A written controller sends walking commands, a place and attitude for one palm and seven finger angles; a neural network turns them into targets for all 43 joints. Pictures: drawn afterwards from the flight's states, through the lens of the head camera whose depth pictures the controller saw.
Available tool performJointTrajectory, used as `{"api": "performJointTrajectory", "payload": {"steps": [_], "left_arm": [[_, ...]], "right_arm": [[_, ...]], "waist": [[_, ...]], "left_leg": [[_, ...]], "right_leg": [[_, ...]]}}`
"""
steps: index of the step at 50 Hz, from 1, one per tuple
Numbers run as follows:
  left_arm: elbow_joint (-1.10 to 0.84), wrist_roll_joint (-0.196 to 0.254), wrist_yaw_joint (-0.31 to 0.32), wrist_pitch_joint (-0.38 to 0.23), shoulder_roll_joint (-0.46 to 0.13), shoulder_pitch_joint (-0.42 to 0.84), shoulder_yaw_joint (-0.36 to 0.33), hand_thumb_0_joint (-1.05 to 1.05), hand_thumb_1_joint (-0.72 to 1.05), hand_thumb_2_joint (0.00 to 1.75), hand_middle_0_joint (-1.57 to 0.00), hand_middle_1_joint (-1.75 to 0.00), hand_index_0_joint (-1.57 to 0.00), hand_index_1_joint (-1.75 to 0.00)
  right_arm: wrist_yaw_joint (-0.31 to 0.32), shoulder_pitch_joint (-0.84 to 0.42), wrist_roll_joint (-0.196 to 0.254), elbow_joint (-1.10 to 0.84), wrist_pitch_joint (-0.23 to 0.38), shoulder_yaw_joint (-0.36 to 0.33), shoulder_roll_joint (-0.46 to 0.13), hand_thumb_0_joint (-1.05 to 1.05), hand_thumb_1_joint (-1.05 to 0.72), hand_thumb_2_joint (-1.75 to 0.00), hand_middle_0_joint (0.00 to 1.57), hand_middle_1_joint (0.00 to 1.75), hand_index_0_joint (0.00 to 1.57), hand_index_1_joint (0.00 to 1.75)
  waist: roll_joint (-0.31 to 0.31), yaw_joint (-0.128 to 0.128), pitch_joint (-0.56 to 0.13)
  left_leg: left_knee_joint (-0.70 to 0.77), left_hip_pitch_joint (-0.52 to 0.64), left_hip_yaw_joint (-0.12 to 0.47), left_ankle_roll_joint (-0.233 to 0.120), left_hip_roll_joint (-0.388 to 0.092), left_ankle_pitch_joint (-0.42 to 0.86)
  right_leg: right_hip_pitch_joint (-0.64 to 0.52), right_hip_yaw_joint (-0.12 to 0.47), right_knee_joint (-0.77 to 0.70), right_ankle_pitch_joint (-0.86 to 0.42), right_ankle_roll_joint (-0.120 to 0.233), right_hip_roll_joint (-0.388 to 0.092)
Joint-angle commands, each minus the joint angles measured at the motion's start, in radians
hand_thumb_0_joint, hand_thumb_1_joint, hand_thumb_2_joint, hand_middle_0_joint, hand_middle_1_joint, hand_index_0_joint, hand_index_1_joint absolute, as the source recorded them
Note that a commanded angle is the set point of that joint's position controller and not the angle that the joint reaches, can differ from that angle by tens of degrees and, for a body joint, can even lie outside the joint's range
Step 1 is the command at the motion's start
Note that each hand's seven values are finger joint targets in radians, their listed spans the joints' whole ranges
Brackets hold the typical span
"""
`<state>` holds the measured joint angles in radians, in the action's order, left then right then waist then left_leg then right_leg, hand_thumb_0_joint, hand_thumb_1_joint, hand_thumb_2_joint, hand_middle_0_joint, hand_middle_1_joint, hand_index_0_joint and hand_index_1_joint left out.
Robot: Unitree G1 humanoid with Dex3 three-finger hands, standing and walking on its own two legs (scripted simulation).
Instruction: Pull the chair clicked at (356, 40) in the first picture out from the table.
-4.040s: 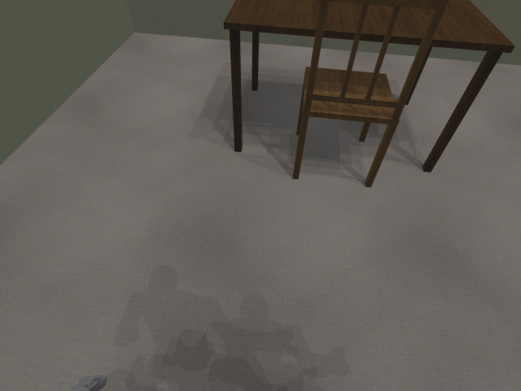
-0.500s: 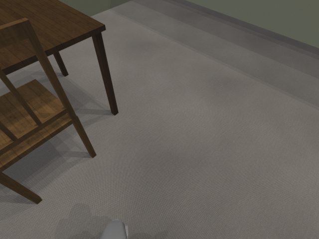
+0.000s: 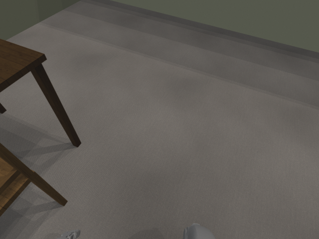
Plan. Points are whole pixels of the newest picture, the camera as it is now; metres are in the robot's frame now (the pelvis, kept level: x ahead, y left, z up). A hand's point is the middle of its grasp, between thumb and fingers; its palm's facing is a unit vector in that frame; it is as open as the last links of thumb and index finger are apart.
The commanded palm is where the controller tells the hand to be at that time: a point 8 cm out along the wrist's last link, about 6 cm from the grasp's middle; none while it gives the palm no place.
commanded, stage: walk to a spot facing it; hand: left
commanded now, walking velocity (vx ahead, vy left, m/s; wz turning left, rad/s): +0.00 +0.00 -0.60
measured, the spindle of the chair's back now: out of the picture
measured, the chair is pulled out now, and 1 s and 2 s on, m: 0.00 0.00 0.00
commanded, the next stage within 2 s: none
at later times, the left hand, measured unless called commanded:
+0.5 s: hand (106, 216) +0.20 +0.17 -0.17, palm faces -0.24 -0.95 -0.20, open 7.4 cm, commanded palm none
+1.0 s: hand (127, 199) +0.25 +0.11 -0.17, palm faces -0.58 -0.78 -0.23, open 7.4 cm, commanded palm none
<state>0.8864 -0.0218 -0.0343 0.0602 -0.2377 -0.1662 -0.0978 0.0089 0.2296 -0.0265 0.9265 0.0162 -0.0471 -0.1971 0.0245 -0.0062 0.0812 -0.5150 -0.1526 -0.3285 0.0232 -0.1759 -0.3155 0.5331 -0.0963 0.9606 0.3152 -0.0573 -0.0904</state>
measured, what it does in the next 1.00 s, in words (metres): steps on the spot, turning right: right foot, then left foot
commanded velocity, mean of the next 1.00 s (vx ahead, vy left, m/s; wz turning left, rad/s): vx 0.00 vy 0.00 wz -0.60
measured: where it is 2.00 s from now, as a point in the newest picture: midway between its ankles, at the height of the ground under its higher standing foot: outside the picture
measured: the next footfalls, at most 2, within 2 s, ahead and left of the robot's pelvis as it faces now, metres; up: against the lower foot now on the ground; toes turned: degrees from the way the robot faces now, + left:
right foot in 0.12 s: +0.12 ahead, -0.13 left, +0.00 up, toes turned -12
left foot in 0.52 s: +0.13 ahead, +0.11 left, +0.00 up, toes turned -13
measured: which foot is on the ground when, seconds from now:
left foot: down 0.00-0.12, up 0.14-0.50, down 0.52-1.00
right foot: up 0.00-0.10, down 0.12-0.54, up 0.56-1.00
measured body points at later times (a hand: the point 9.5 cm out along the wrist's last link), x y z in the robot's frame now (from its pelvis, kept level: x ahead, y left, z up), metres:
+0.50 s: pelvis +0.05 +0.01 -0.01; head +0.09 +0.01 +0.44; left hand +0.21 +0.22 -0.16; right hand +0.09 -0.26 -0.14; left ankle +0.09 +0.12 -0.73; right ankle +0.08 -0.12 -0.74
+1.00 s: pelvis +0.04 +0.01 -0.01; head +0.07 -0.02 +0.44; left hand +0.28 +0.15 -0.15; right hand -0.08 -0.21 -0.16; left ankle +0.10 +0.12 -0.74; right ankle -0.03 -0.08 -0.73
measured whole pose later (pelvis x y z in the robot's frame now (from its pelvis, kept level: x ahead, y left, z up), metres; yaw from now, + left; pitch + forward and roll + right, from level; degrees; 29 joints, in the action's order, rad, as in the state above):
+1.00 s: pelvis +0.04 +0.01 -0.01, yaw -37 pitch +0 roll +0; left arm 0.90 -0.02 -0.03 0.07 -0.23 -0.15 -0.08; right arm 0.00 0.27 -0.03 0.93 -0.02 -0.06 -0.21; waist -0.02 0.03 0.10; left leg -0.62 -0.20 -0.37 0.04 -0.22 -0.36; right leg 0.30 -0.10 0.67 0.35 -0.04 -0.05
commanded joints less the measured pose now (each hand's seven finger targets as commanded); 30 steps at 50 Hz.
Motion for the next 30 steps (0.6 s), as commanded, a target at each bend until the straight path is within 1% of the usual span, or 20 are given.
{"api": "performJointTrajectory", "payload": {"steps": [1, 3, 4, 5, 6, 7, 8, 9, 10, 13, 17, 21, 22, 24, 25, 26, 27, 28, 29, 30], "left_arm": [[-0.092, -0.003, 0.001, -0.027, -0.013, 0.018, 0.002, 0.0, 0.9, 0.9, -0.2, -0.3, -0.2, -0.3], [-0.092, -0.004, 0.006, -0.039, -0.036, -0.013, -0.001, 0.0, 0.9, 0.9, -0.2, -0.3, -0.2, -0.3], [-0.071, -0.006, 0.009, -0.051, -0.066, -0.085, -0.007, 0.0, 0.9, 0.9, -0.2, -0.3, -0.2, -0.3], [-0.049, -0.014, 0.018, -0.07, -0.162, -0.17, -0.026, 0.0, 0.9, 0.9, -0.2, -0.3, -0.2, -0.3], [-0.035, -0.003, 0.031, -0.078, -0.287, -0.242, -0.05, 0.0, 0.9, 0.9, -0.2, -0.3, -0.2, -0.3], [-0.029, 0.017, 0.046, -0.068, -0.295, -0.251, -0.05, 0.0, 0.9, 0.9, -0.2, -0.3, -0.2, -0.3], [-0.043, 0.018, 0.056, -0.057, -0.237, -0.178, -0.042, 0.0, 0.9, 0.9, -0.2, -0.3, -0.2, -0.3], [-0.064, 0.014, 0.058, -0.054, -0.215, -0.101, -0.034, 0.0, 0.9, 0.9, -0.2, -0.3, -0.2, -0.3], [-0.078, 0.013, 0.059, -0.05, -0.186, -0.039, -0.02, 0.0, 0.9, 0.9, -0.2, -0.3, -0.2, -0.3], [-0.093, 0.002, 0.061, -0.049, -0.166, 0.052, -0.011, 0.0, 0.9, 0.9, -0.2, -0.3, -0.2, -0.3], [-0.077, 0.001, 0.05, -0.042, -0.177, 0.014, -0.012, 0.0, 0.9, 0.9, -0.2, -0.3, -0.2, -0.3], [-0.081, -0.003, 0.045, -0.034, -0.184, 0.011, -0.018, 0.0, 0.9, 0.9, -0.2, -0.3, -0.2, -0.3], [-0.085, -0.002, 0.045, -0.032, -0.185, 0.022, -0.02, 0.0, 0.9, 0.9, -0.2, -0.3, -0.2, -0.3], [-0.089, 0.004, 0.043, -0.024, -0.172, 0.041, -0.018, 0.0, 0.9, 0.9, -0.2, -0.3, -0.2, -0.3], [-0.1, 0.011, 0.041, -0.02, -0.142, 0.052, -0.013, 0.0, 0.9, 0.9, -0.2, -0.3, -0.2, -0.3], [-0.123, 0.023, 0.033, -0.016, -0.078, 0.036, -0.001, 0.0, 0.9, 0.9, -0.2, -0.3, -0.2, -0.3], [-0.134, 0.01, 0.026, -0.017, -0.075, 0.04, -0.003, 0.0, 0.9, 0.9, -0.2, -0.3, -0.2, -0.3], [-0.116, -0.001, 0.024, -0.012, -0.115, 0.019, -0.013, 0.0, 0.9, 0.9, -0.2, -0.3, -0.2, -0.3], [-0.084, -0.011, 0.019, -0.004, -0.122, -0.012, -0.027, 0.0, 0.9, 0.9, -0.2, -0.3, -0.2, -0.3], [-0.072, -0.01, 0.011, -0.003, -0.122, -0.021, -0.035, 0.0, 0.9, 0.9, -0.2, -0.3, -0.2, -0.3]], "right_arm": [[0.003, 0.021, -0.005, -0.056, 0.003, -0.057, -0.18, 0.0, -0.9, -0.9, 0.2, 0.3, 0.2, 0.3], [0.0, 0.027, -0.004, -0.059, -0.005, -0.066, -0.196, 0.0, -0.9, -0.9, 0.2, 0.3, 0.2, 0.3], [-0.003, 0.028, -0.002, -0.064, -0.009, -0.063, -0.198, 0.0, -0.9, -0.9, 0.2, 0.3, 0.2, 0.3], [-0.012, 0.058, 0.007, -0.08, -0.014, -0.053, -0.163, 0.0, -0.9, -0.9, 0.2, 0.3, 0.2, 0.3], [-0.014, 0.041, 0.01, -0.127, -0.016, -0.031, -0.089, 0.0, -0.9, -0.9, 0.2, 0.3, 0.2, 0.3], [0.006, 0.017, 0.02, -0.138, -0.029, -0.029, -0.123, 0.0, -0.9, -0.9, 0.2, 0.3, 0.2, 0.3], [0.01, -0.015, 0.021, -0.133, -0.035, -0.031, -0.116, 0.0, -0.9, -0.9, 0.2, 0.3, 0.2, 0.3], [0.008, -0.028, 0.016, -0.127, -0.035, -0.026, -0.11, 0.0, -0.9, -0.9, 0.2, 0.3, 0.2, 0.3], [0.008, -0.029, 0.012, -0.113, -0.042, -0.028, -0.132, 0.0, -0.9, -0.9, 0.2, 0.3, 0.2, 0.3], [0.008, 0.033, 0.007, -0.083, -0.058, -0.027, -0.118, 0.0, -0.9, -0.9, 0.2, 0.3, 0.2, 0.3], [0.006, -0.004, 0.007, -0.092, -0.057, -0.023, -0.104, 0.0, -0.9, -0.9, 0.2, 0.3, 0.2, 0.3], [0.009, -0.018, 0.016, -0.112, -0.045, -0.023, -0.096, 0.0, -0.9, -0.9, 0.2, 0.3, 0.2, 0.3], [0.012, 0.0, 0.019, -0.107, -0.041, -0.023, -0.096, 0.0, -0.9, -0.9, 0.2, 0.3, 0.2, 0.3], [0.019, 0.054, 0.021, -0.092, -0.033, -0.025, -0.094, 0.0, -0.9, -0.9, 0.2, 0.3, 0.2, 0.3], [0.025, 0.097, 0.02, -0.081, -0.023, -0.029, -0.122, 0.0, -0.9, -0.9, 0.2, 0.3, 0.2, 0.3], [0.027, 0.097, 0.007, -0.092, -0.013, -0.045, -0.212, 0.0, -0.9, -0.9, 0.2, 0.3, 0.2, 0.3], [0.023, 0.053, 0.003, -0.119, -0.019, -0.055, -0.268, 0.0, -0.9, -0.9, 0.2, 0.3, 0.2, 0.3], [0.019, -0.012, 0.001, -0.138, -0.022, -0.044, -0.242, 0.0, -0.9, -0.9, 0.2, 0.3, 0.2, 0.3], [0.025, -0.085, 0.001, -0.143, -0.016, -0.033, -0.178, 0.0, -0.9, -0.9, 0.2, 0.3, 0.2, 0.3], [0.028, -0.108, -0.001, -0.157, -0.012, -0.027, -0.162, 0.0, -0.9, -0.9, 0.2, 0.3, 0.2, 0.3]], "waist": [[-0.238, 0.031, -0.049], [-0.194, 0.009, -0.087], [-0.134, -0.035, -0.128], [0.086, -0.075, -0.204], [0.33, -0.097, -0.276], [0.257, -0.096, -0.319], [0.158, -0.076, -0.237], [0.179, -0.053, -0.217], [0.144, -0.027, -0.189], [0.106, 0.029, -0.156], [0.111, 0.004, -0.13], [0.155, -0.004, -0.147], [0.155, 0.007, -0.154], [0.132, 0.035, -0.16], [0.054, 0.06, -0.179], [-0.221, 0.06, -0.167], [-0.355, 0.045, -0.108], [-0.254, 0.024, -0.091], [-0.257, -0.01, -0.052], [-0.205, -0.02, -0.037]], "left_leg": [[0.102, 0.035, 0.062, -0.098, -0.226, 0.478], [-0.014, 0.046, 0.049, -0.068, -0.228, 0.52], [-0.169, 0.002, 0.017, -0.031, -0.197, 0.529], [-0.434, -0.205, -0.009, 0.024, -0.127, 0.288], [-0.741, -0.449, 0.08, 0.078, 0.053, -0.327], [-0.799, -0.449, 0.264, 0.061, 0.035, -0.368], [-0.791, -0.461, 0.284, 0.057, 0.006, -0.289], [-0.774, -0.466, 0.289, 0.062, 0.002, -0.227], [-0.74, -0.423, 0.294, 0.069, 0.0, -0.174], [-0.602, -0.314, 0.282, 0.072, 0.029, -0.108], [-0.452, -0.291, 0.266, 0.068, 0.076, -0.09], [-0.288, -0.223, 0.267, 0.052, 0.114, -0.114], [-0.235, -0.192, 0.268, 0.048, 0.122, -0.105], [-0.056, -0.061, 0.256, 0.038, 0.135, -0.006], [0.091, 0.055, 0.296, 0.021, 0.09, 0.035], [0.259, 0.123, 0.567, -0.051, -0.147, -0.034], [0.318, 0.032, 0.688, -0.128, -0.33, 0.02], [0.31, -0.071, 0.659, -0.159, -0.334, -0.015], [0.317, -0.115, 0.543, -0.129, -0.249, 0.011], [0.288, -0.124, 0.458, -0.12, -0.201, 0.061]], "right_leg": [[-0.066, -0.027, -0.182, -0.016, 0.012, 0.013], [-0.171, -0.043, -0.294, -0.043, 0.033, 0.041], [-0.307, -0.05, -0.389, -0.124, 0.048, 0.063], [-0.544, 0.146, -0.479, -0.361, 0.111, -0.076], [-0.638, 0.544, -0.525, -0.833, 0.245, -0.333], [-0.626, 0.498, -0.537, -0.857, 0.302, -0.357], [-0.563, 0.426, -0.546, -0.734, 0.286, -0.299], [-0.515, 0.41, -0.552, -0.631, 0.264, -0.249], [-0.43, 0.354, -0.566, -0.568, 0.241, -0.212], [-0.283, 0.282, -0.601, -0.432, 0.218, -0.152], [-0.253, 0.341, -0.627, -0.283, 0.224, -0.12], [-0.25, 0.411, -0.61, -0.269, 0.224, -0.11], [-0.247, 0.425, -0.598, -0.274, 0.219, -0.108], [-0.175, 0.427, -0.549, -0.248, 0.173, -0.071], [-0.103, 0.386, -0.473, -0.191, 0.126, -0.018], [0.066, 0.257, -0.261, 0.025, 0.06, 0.121], [0.128, 0.13, -0.011, 0.25, 0.016, 0.147], [0.076, 0.176, 0.121, 0.215, 0.012, 0.089], [0.071, 0.181, 0.191, 0.141, -0.004, 0.088], [0.061, 0.157, 0.259, 0.101, -0.006, 0.084]]}}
